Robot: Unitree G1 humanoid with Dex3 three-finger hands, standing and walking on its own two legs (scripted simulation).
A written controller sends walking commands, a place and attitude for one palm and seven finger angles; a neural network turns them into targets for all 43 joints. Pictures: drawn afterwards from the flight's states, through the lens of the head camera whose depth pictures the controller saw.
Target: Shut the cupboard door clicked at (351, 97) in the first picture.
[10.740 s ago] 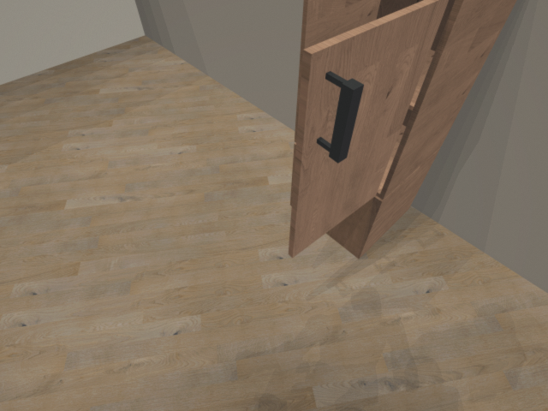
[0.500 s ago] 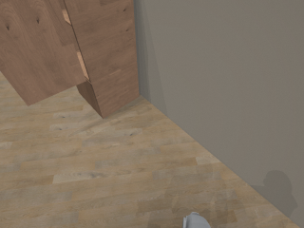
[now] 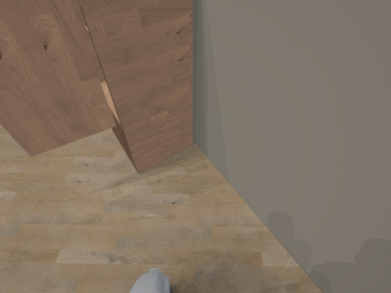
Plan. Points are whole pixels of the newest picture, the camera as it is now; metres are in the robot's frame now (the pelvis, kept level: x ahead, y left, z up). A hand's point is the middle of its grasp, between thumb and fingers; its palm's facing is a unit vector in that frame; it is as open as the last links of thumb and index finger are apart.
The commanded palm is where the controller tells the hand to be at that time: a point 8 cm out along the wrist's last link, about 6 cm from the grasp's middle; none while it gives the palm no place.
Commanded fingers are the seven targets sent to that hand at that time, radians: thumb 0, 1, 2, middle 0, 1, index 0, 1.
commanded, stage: turn to face it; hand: left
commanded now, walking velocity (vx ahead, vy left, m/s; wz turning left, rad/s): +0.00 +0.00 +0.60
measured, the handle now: out of the picture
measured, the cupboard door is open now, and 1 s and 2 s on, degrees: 86 86 86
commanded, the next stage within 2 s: take the last steps up to it in 0.82 s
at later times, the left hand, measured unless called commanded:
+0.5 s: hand (99, 263) +0.21 +0.25 -0.17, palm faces +0.24 -0.95 -0.22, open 7.4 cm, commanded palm none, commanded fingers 0.00 0.90 0.90 -0.20 -0.30 -0.20 -0.30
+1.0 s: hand out of the picture +0.12 +0.19 -0.17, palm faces +0.49 -0.83 -0.25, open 7.3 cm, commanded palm none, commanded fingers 0.00 0.90 0.90 -0.20 -0.30 -0.20 -0.30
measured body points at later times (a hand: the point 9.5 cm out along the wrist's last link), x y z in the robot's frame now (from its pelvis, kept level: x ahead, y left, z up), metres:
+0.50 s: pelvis +0.14 +0.03 +0.00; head +0.19 +0.05 +0.44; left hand +0.20 +0.30 -0.15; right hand +0.26 -0.19 -0.15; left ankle +0.16 +0.11 -0.74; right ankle +0.19 -0.13 -0.68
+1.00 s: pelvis +0.19 +0.00 +0.00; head +0.24 +0.02 +0.44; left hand +0.10 +0.23 -0.15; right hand +0.41 -0.18 -0.15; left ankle +0.14 +0.11 -0.71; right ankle +0.19 -0.12 -0.74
